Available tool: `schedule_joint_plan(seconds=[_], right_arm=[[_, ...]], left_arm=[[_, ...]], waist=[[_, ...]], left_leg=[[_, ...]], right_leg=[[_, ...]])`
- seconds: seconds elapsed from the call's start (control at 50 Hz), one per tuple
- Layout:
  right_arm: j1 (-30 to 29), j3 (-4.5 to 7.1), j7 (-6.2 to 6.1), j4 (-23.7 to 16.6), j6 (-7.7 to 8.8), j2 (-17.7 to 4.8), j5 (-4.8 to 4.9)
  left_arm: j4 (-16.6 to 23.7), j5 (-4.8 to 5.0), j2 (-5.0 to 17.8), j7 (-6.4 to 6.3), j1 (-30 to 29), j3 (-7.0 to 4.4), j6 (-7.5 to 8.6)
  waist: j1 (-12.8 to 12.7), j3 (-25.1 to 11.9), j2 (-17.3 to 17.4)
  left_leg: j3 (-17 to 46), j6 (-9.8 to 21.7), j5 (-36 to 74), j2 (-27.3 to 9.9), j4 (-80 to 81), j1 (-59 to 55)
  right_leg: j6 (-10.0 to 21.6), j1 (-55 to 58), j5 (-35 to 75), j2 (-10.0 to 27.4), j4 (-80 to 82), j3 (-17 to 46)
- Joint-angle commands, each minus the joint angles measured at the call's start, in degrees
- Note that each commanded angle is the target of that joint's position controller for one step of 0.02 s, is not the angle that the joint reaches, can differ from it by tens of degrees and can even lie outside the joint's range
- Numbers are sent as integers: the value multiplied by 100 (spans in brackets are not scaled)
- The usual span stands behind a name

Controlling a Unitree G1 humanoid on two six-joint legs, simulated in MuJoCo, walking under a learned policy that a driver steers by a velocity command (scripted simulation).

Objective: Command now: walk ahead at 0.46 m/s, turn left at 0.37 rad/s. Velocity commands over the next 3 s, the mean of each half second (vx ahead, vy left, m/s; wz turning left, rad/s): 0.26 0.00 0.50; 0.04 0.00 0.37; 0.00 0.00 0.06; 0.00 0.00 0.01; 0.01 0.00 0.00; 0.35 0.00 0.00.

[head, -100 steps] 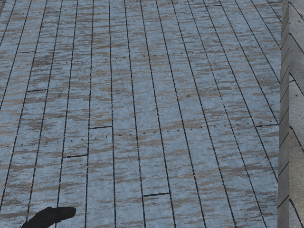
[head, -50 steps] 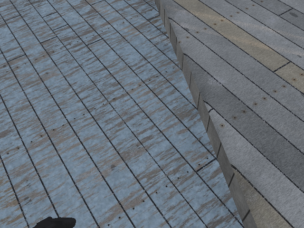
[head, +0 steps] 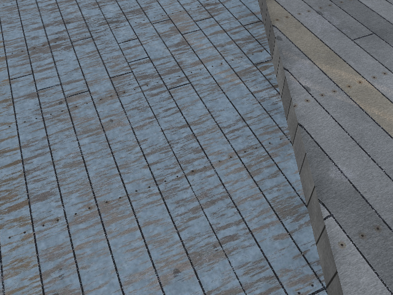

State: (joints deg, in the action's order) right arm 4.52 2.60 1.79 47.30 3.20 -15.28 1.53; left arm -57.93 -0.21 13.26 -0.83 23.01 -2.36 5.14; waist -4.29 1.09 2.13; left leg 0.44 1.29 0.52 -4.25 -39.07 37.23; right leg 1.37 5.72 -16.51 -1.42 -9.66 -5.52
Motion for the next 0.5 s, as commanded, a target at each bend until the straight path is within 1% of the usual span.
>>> schedule_joint_plan(seconds=[0.02, 0.04, 0.06, 0.08, 0.1, 0.12, 0.14, 0.16, 0.18, 0.2, 0.22, 0.24, 0.26, 0.28, 0.3, 0.32, 0.34, 0.36, 0.4, 0.44, 0.5], right_arm=[[-933, -21, 90, -679, 65, -188, -10], [-978, -12, 126, -743, 67, -221, -13], [-947, 16, 163, -796, 73, -288, -21], [-828, 67, 191, -821, 67, -386, -34], [-456, 154, 209, -780, 50, -536, -60], [417, 300, 211, -568, 34, -760, -69], [1237, 464, 135, -393, 4, -1063, -75], [1573, 573, 14, -400, -35, -1679, -153], [1491, 487, 5, -586, -23, -1550, -172], [1231, 416, 7, -660, -15, -1274, -181], [832, 363, 1, -700, 8, -1051, -110], [523, 325, -1, -761, 14, -908, -68], [352, 302, -10, -819, 8, -842, -96], [315, 302, -5, -856, 1, -848, -173], [312, 321, -9, -867, 15, -888, -202], [347, 336, -26, -859, 27, -937, -205], [396, 355, -59, -856, 28, -994, -196], [449, 365, -100, -857, 7, -1026, -170], [552, 379, -195, -875, -87, -1074, -113], [627, 386, -283, -907, -193, -1086, -63], [734, 398, -376, -926, -310, -1122, -61]], left_arm=[[163, 65, 990, -40, 71, -202, 53], [161, 77, 1015, -38, 44, -215, 31], [190, 78, 1083, -41, -35, -237, 3], [229, 73, 1174, -58, -102, -265, -30], [289, 56, 1257, -98, -209, -290, -94], [369, 30, 1280, -145, -314, -296, -178], [468, 29, 1282, -176, -309, -276, -190], [735, -178, 625, -96, 151, -74, -84], [717, -90, 634, 16, 395, 2, 133], [853, 124, 1138, 59, -250, -165, 216], [1018, 172, 1113, 19, -636, -154, 228], [995, 90, 1090, -66, -752, -185, 184], [1014, 35, 1140, -132, -691, -241, 90], [1055, -3, 1109, -155, -629, -259, -16], [1096, -45, 971, -167, -545, -247, -99], [1139, -73, 897, -186, -527, -239, -154], [1210, -104, 872, -212, -600, -240, -189], [1287, -120, 849, -234, -722, -238, -222], [1440, -121, 861, -264, -1045, -239, -267], [1584, -85, 854, -256, -1404, -228, -296], [1766, -41, 852, -202, -1864, -212, -288]], waist=[[-18, 681, -599], [31, 686, -590], [128, 610, -625], [255, 424, -723], [501, 167, -850], [950, -312, -834], [1339, -732, -616], [945, -1526, 985], [856, -2792, 948], [986, -2272, 420], [819, -1407, 71], [604, -866, -419], [403, -651, -379], [283, -586, -225], [206, -586, -99], [166, -624, -16], [158, -678, 37], [179, -743, 79], [270, -823, 146], [400, -820, 217], [565, -709, 395]], left_leg=[[-165, 147, 286, 83, 422, -48], [-204, 244, 148, 116, 507, -55], [-309, 356, -60, 213, 553, -201], [-476, 469, -319, 369, 503, -488], [-658, 571, -593, 596, 439, -950], [-787, 702, -488, 871, 591, -1955], [-353, 904, 50, 779, 820, -3432], [2116, 1763, 1454, -839, 677, -5654], [4452, 2544, 1579, -1824, 1559, -6205], [3564, 2167, 1695, -1499, 1672, -5599], [2642, 1873, 1849, -1199, 1742, -4609], [2102, 1640, 1911, -910, 1890, -3677], [1779, 1538, 1919, -723, 2030, -2953], [1671, 1511, 1962, -597, 2140, -2446], [1587, 1575, 2152, -548, 2203, -2146], [1460, 1597, 2352, -483, 2208, -1969], [1397, 1578, 2477, -418, 2174, -1933], [1397, 1542, 2460, -381, 2123, -1990], [1539, 1409, 1885, -329, 2065, -2151], [1731, 1215, 955, -251, 2033, -2305], [2094, 1062, -122, -193, 2024, -2464]], right_leg=[[681, -546, 1932, 1565, 417, 188], [634, -349, 2301, 1628, 274, 92], [573, -173, 3115, 1666, 8, -24], [511, -14, 4240, 1695, -384, -136], [410, 58, 5510, 1648, -1109, -263], [267, -143, 6238, 1489, -2280, -390], [10, -1152, 5587, 1244, -3706, -394], [-413, -3498, 783, 312, -6212, -377], [-439, -4100, -2053, -308, -7508, 911], [-317, -4377, -1691, 101, -7652, 1319], [-269, -4472, -1228, 337, -7240, 1131], [-309, -4341, -924, 537, -6830, 1032], [-316, -3984, -745, 673, -6480, 1034], [-326, -3651, -639, 695, -6284, 1049], [-389, -3517, -557, 661, -6098, 1003], [-450, -3451, -431, 616, -5873, 977], [-503, -3510, -267, 555, -5619, 971], [-560, -3624, -102, 505, -5362, 985], [-646, -3861, 252, 445, -4888, 1059], [-679, -3992, 614, 378, -4294, 1162], [-681, -3967, 829, 216, -3491, 1286]])
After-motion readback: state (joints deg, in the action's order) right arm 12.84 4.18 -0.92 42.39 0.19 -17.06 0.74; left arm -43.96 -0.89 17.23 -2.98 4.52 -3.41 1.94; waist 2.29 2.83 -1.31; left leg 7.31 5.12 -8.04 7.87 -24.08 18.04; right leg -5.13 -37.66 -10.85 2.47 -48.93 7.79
